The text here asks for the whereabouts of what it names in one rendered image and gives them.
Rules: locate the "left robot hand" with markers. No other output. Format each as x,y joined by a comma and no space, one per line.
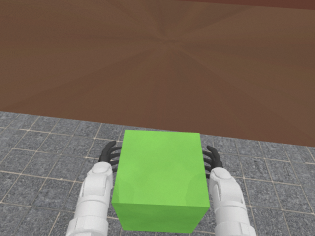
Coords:
107,155

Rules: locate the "right robot hand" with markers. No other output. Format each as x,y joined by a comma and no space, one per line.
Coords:
214,161

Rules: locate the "carton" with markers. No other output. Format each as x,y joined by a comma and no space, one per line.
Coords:
161,183

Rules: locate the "left robot forearm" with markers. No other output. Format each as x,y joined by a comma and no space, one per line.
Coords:
90,217

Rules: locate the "right robot forearm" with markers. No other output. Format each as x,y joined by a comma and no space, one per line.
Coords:
229,205

